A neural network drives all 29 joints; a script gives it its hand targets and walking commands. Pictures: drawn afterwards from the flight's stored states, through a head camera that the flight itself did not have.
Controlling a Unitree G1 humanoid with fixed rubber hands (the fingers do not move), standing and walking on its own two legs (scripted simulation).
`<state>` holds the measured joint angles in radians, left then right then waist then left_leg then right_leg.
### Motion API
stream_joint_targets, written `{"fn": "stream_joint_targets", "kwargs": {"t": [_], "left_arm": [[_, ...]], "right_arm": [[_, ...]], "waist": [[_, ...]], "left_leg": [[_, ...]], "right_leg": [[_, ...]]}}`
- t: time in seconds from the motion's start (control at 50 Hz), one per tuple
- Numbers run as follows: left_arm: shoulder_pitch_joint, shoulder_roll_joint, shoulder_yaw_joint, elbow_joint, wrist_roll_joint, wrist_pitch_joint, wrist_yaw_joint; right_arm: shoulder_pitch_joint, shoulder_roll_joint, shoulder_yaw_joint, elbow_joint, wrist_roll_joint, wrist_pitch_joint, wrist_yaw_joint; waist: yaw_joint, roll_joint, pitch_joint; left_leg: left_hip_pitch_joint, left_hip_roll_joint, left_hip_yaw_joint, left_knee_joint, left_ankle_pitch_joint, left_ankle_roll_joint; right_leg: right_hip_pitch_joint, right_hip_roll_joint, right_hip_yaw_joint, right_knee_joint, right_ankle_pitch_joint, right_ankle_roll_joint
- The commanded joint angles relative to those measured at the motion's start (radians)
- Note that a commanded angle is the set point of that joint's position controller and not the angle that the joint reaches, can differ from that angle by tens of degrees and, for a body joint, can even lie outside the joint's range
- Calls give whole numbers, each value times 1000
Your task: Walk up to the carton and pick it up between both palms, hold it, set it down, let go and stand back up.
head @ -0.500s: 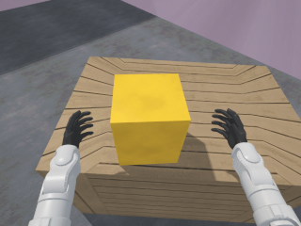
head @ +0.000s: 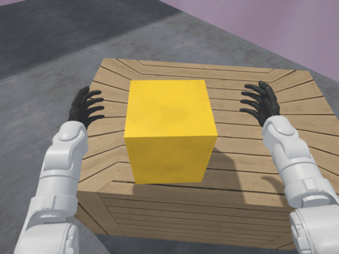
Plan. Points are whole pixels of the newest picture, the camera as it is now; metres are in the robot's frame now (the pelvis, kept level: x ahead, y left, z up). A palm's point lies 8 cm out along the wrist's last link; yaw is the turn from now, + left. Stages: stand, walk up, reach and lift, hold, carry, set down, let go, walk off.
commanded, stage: reach and lift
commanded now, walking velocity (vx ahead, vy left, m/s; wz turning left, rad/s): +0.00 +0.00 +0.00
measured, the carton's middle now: (168, 134) +0.45 +0.06 -0.02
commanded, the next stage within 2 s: none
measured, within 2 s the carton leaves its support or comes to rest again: neither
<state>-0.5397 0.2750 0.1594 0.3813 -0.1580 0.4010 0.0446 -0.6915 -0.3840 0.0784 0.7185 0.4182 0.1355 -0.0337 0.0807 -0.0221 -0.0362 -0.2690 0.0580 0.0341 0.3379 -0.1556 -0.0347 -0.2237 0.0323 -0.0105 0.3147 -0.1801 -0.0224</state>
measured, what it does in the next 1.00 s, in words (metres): stands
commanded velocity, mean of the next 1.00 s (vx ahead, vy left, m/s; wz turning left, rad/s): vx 0.00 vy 0.00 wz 0.00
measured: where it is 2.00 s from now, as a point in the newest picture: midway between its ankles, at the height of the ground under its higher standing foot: outside the picture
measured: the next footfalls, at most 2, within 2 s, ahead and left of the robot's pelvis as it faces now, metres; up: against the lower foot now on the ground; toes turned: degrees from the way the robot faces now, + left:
none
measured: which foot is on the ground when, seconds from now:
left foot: down 0.00-1.00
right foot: down 0.00-1.00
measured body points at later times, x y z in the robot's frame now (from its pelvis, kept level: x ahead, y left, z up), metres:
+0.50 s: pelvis +0.00 +0.00 +0.00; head +0.04 +0.01 +0.45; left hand +0.43 +0.27 +0.16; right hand +0.49 -0.16 +0.18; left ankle +0.00 +0.14 -0.75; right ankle -0.02 -0.10 -0.75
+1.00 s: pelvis -0.02 +0.00 -0.02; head +0.06 +0.01 +0.43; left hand +0.41 +0.25 +0.06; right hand +0.47 -0.13 +0.07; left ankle +0.00 +0.14 -0.75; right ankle -0.02 -0.10 -0.75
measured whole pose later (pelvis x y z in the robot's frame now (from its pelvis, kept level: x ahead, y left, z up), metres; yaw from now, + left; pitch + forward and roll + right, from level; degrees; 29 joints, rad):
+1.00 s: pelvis -0.02 +0.00 -0.02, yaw +1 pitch +21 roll -2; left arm -0.92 0.26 0.01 1.22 -0.24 -0.17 0.08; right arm -1.01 -0.28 0.02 1.29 0.28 -0.13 -0.01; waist 0.10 0.00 -0.23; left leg -0.70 0.06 0.00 0.49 -0.15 -0.03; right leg -0.64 0.04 -0.04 0.44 -0.17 -0.02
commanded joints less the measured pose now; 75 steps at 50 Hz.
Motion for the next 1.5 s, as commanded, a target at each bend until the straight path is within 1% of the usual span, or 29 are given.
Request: {"fn": "stream_joint_targets", "kwargs": {"t": [0.0,0.04,0.08,0.14,0.18,0.2,0.3,0.36,0.42,0.52,0.58,0.66,0.74,0.8,0.82,0.84,0.88,0.9,0.98,1.0,1.04,1.08,1.1,1.12,1.18,1.24,1.32,1.42,1.48], "left_arm": [[-466,171,19,-82,-11,-21,9],[-556,194,15,-67,-21,-20,15],[-555,190,10,-17,-20,-15,14],[-604,202,9,-23,-22,-11,13],[-627,207,2,7,-29,-4,13],[-663,217,0,21,-30,-3,15],[-753,231,-35,113,-65,-3,20],[-776,235,-44,151,-63,-13,22],[-775,241,-36,222,-48,-28,15],[-696,192,-50,406,-23,-135,-12],[-674,161,-64,426,-7,-244,-21],[-734,158,-54,409,4,-391,-4],[-815,153,-74,431,-29,-483,23],[-863,124,-124,501,-69,-539,38],[-870,121,-130,546,-79,-556,42],[-879,113,-143,565,-92,-577,44],[-856,111,-141,668,-94,-609,40],[-825,100,-144,735,-91,-622,37],[-768,99,-120,916,-70,-673,19],[-762,100,-114,943,-71,-686,16],[-776,103,-107,928,-73,-716,19],[-817,109,-113,884,-84,-739,26],[-842,118,-114,865,-94,-748,32],[-844,134,-105,853,-87,-751,36],[-849,115,-119,794,-107,-747,45],[-854,86,-136,753,-123,-730,45],[-823,60,-137,766,-123,-731,31],[-758,61,-88,797,-63,-734,10],[-747,28,-61,784,-27,-745,9]], "right_arm": [[-492,-174,-38,-76,21,-8,3],[-576,-188,-55,-62,16,-1,1],[-580,-187,-45,-6,23,7,1],[-628,-203,-39,1,34,12,-4],[-655,-206,-39,33,36,21,-4],[-684,-209,-43,49,36,26,-3],[-781,-214,-41,105,39,45,0],[-794,-214,-30,157,52,48,3],[-804,-202,-6,197,54,42,5],[-724,-133,33,333,39,-6,17],[-690,-114,38,333,21,-86,24],[-700,-109,-6,306,-30,-195,26],[-762,-113,-59,279,-87,-257,22],[-777,-100,-105,324,-132,-283,22],[-776,-92,-115,346,-147,-287,22],[-774,-88,-124,359,-155,-296,21],[-759,-72,-100,420,-153,-304,22],[-738,-64,-85,472,-149,-309,21],[-707,-61,-24,605,-102,-353,21],[-718,-60,1,603,-83,-366,23],[-730,-62,34,574,-47,-399,28],[-758,-74,48,516,-23,-431,32],[-778,-78,53,486,-16,-438,36],[-770,-71,67,433,-7,-439,41],[-784,-69,91,430,13,-430,53],[-770,-65,87,474,2,-411,52],[-753,-62,62,526,-28,-413,38],[-744,-53,36,562,-49,-439,11],[-742,1,19,533,-72,-450,4]], "waist": [[16,16,-519],[15,28,-563],[11,17,-554],[16,28,-622],[12,22,-625],[15,34,-632],[6,3,-647],[10,23,-655],[25,11,-659],[35,-19,-557],[42,-1,-591],[41,49,-692],[22,61,-785],[-9,80,-855],[-14,66,-872],[-21,73,-899],[-7,45,-899],[-10,27,-876],[15,-25,-780],[34,-44,-767],[53,-45,-808],[57,-24,-880],[62,-22,-907],[86,-20,-887],[93,-15,-918],[65,-3,-969],[35,-11,-979],[30,-39,-937],[36,-43,-910]], "left_leg": [[224,-66,19,49,370,6],[204,-65,19,53,365,2],[212,-63,19,61,392,1],[216,-62,18,76,442,-8],[206,-60,17,74,431,-7],[200,-60,17,77,432,-9],[173,-56,11,77,400,-6],[181,-54,10,87,440,-12],[157,-59,14,89,452,-6],[92,-60,12,69,405,-2],[98,-58,18,79,445,-17],[98,-55,35,114,475,-39],[79,-51,40,142,417,-51],[67,-42,35,166,355,-60],[55,-39,33,177,334,-57],[50,-37,27,185,332,-60],[9,-35,25,202,322,-49],[-12,-33,20,203,313,-45],[-122,-36,22,207,298,-29],[-153,-35,26,205,292,-24],[-180,-38,35,214,336,-29],[-180,-41,45,236,370,-41],[-179,-40,49,244,376,-45],[-185,-33,51,237,348,-33],[-186,-32,55,252,341,-35],[-178,-27,52,270,341,-37],[-157,-22,46,311,384,-40],[-216,-33,46,318,426,-37],[-260,-38,44,304,413,-31]], "right_leg": [[107,21,-1,3,351,61],[99,21,-4,13,359,64],[97,24,-6,11,386,64],[122,25,-11,28,461,68],[115,26,-14,24,449,67],[110,24,-14,26,452,66],[92,25,-19,27,431,68],[88,26,-20,30,458,62],[112,23,-19,40,489,70],[116,12,-9,34,423,72],[90,17,-22,36,419,68],[6,21,-34,43,376,56],[-86,19,-42,54,291,49],[-189,15,-47,66,204,35],[-212,13,-46,73,184,33],[-232,11,-49,82,184,30],[-231,4,-43,102,187,34],[-227,4,-42,110,188,36],[-196,-4,-31,144,201,52],[-182,-5,-29,156,204,58],[-153,0,-30,183,270,67],[-171,6,-31,204,300,71],[-184,10,-33,211,301,71],[-150,12,-41,224,231,67],[-177,20,-42,239,221,60],[-224,23,-37,247,242,46],[-266,21,-25,251,301,36],[-170,7,-8,270,440,57],[-131,-5,0,274,450,65]]}}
